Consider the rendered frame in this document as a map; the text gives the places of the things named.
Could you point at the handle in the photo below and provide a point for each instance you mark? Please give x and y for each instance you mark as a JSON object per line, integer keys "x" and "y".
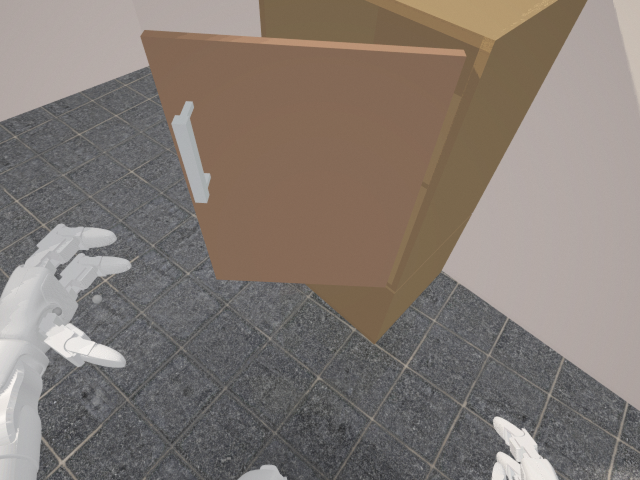
{"x": 199, "y": 181}

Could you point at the robot right hand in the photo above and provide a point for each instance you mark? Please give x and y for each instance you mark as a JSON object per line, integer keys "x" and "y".
{"x": 524, "y": 449}

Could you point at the robot left hand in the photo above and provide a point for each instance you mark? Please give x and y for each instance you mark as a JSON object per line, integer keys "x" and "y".
{"x": 32, "y": 292}

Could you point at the left robot forearm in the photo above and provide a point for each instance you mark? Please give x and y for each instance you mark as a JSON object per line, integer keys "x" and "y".
{"x": 22, "y": 365}

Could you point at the left robot shin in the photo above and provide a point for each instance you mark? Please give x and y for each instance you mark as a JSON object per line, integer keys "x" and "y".
{"x": 270, "y": 467}

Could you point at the cupboard door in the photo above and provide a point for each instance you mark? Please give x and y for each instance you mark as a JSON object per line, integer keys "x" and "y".
{"x": 316, "y": 150}

